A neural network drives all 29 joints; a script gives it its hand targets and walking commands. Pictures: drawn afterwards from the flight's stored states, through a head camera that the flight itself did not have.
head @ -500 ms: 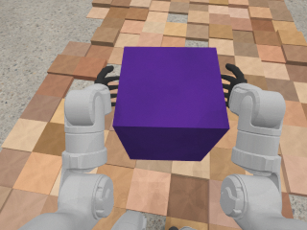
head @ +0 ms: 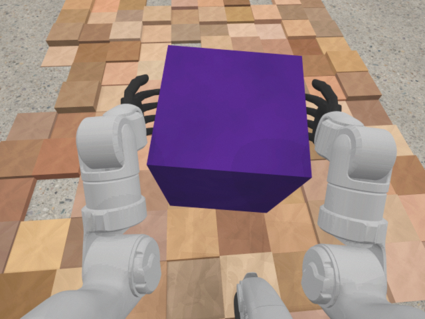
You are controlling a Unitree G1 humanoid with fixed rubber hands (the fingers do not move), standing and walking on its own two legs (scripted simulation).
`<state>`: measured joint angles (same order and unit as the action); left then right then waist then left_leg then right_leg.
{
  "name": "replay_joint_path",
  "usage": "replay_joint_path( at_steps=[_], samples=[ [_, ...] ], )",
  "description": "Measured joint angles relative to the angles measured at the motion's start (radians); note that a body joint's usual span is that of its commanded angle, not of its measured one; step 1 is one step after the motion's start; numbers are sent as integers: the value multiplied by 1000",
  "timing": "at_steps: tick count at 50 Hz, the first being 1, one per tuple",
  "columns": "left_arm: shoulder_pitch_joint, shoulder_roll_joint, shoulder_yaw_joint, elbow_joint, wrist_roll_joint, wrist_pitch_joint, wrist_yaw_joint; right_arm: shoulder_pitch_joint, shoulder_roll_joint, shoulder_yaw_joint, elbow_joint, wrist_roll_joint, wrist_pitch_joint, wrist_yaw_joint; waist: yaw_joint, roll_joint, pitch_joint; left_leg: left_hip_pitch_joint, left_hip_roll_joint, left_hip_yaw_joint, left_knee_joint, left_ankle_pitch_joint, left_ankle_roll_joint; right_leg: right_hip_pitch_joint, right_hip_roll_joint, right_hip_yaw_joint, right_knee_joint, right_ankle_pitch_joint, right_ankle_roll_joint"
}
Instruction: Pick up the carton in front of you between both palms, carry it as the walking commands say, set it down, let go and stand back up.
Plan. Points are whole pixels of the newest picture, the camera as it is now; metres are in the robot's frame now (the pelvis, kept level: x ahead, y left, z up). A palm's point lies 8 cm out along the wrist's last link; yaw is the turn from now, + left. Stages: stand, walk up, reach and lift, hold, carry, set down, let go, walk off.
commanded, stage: carry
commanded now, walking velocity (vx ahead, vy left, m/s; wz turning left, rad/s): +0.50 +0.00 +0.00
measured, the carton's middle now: (225, 142) +0.41 -0.04 +0.07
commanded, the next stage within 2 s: none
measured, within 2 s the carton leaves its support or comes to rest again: neither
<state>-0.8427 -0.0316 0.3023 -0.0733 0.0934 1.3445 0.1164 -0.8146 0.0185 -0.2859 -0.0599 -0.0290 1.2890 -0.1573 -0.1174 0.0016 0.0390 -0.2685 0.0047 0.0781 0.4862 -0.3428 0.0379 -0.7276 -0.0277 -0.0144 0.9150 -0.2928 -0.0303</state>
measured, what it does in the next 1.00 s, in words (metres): walks ahead: right foot, then left foot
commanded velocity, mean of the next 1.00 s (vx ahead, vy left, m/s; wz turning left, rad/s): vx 0.50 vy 0.00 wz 0.00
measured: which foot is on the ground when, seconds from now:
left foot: down 0.00-0.12, up 0.14-0.54, down 0.56-1.00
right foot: up 0.00-0.06, down 0.08-0.58, up 0.60-1.00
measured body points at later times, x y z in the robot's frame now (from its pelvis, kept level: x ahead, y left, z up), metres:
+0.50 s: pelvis +0.32 -0.02 +0.01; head +0.36 -0.02 +0.46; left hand +0.69 +0.16 +0.17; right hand +0.72 -0.14 +0.17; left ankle +0.46 +0.10 -0.70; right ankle +0.21 -0.12 -0.72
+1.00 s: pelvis +0.61 +0.01 +0.00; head +0.65 +0.01 +0.45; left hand +0.99 +0.14 +0.13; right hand +0.99 -0.16 +0.14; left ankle +0.49 +0.08 -0.73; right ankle +0.75 -0.12 -0.70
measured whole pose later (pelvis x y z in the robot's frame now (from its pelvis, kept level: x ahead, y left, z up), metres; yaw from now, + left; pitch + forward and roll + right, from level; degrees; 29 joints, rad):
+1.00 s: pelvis +0.61 +0.01 +0.00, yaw +1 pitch +5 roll +1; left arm -0.71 -0.02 0.24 -0.05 0.07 1.29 0.14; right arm -0.72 0.02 -0.22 0.02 -0.05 1.23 -0.14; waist -0.06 -0.03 0.00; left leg -0.12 -0.05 0.09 0.43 -0.41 0.06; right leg -0.68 -0.05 -0.04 0.72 -0.05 -0.04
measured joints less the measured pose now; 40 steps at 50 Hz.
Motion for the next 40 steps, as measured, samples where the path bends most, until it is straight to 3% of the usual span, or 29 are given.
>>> replay_joint_path(
  at_steps=[4, 5, 6, 8, 10, 16, 21, 27, 29, 31, 33, 40],
  samples=[
    [3, -3, -1, 13, 27, -1, -8, -29, -17, 10, 60, 5, -8, 3, 10, 9, -39, 105, 21, -2, 16, -101, -33, 79, 14, -57, -313, 150, -19],
    [-1, -5, -5, 35, 31, -7, -9, -36, -31, 13, 80, 6, -6, 6, 22, 24, -44, 106, 40, -6, 79, -132, -38, 103, 26, -70, -319, 229, -28],
    [-7, -8, -13, 62, 37, -17, -9, -43, -46, 13, 102, 9, -6, 11, 39, 38, -43, 72, 53, -23, 200, -115, -39, 109, 35, -83, -281, 215, -32],
    [-11, -11, -29, 110, 46, -26, -7, -52, -67, 13, 154, 9, -7, 22, 77, 31, -36, -42, 21, -78, 509, -138, -32, 137, 36, -80, -240, 120, -35],
    [13, -8, -39, 118, 38, -20, 3, -52, -65, 18, 178, 0, 4, 26, 109, 21, -25, -150, -4, -92, 679, -129, -19, 187, 35, -73, -269, 83, -27],
    [61, 1, -25, 33, -22, -11, 21, -37, -19, 16, 92, -42, 30, 25, 182, 7, 15, -373, 9, -76, 570, -35, -17, 341, 32, -67, -398, 51, -36],
    [49, 3, -24, 4, -46, -29, 27, -20, 3, 4, 7, -72, 31, 32, 212, 10, -1, -464, 32, -71, 423, 88, -12, 453, 40, -64, -425, -31, -23],
    [15, 26, -57, 114, -43, -17, 26, -25, -13, -6, 81, -89, 44, 46, 188, 4, -82, -304, 14, 4, 24, 296, 14, 599, 30, -60, -380, -193, 21],
    [-3, 51, -70, 175, -47, -17, 23, -39, -15, 1, 151, -93, 29, 46, 161, -22, -97, -271, -5, 30, 54, 271, 30, 562, 5, -44, -192, -227, 27],
    [-4, 66, -71, 231, -45, -20, 17, -40, -11, 10, 218, -102, 12, 46, 132, -26, -91, -260, -9, 35, 116, 186, 46, 453, 24, 0, 78, -218, 23],
    [12, 59, -73, 267, -35, -15, 16, -11, -8, 12, 250, -98, 11, 45, 111, -15, -82, -218, -7, 30, 95, 162, 37, 348, 38, 2, 220, -178, 15],
    [79, 13, -73, 213, -2, -35, 20, 88, -1, 19, 193, -54, -26, 33, 71, -5, -30, -47, -16, 27, -66, 134, 56, 114, -2, -18, 49, -42, 33]
  ],
)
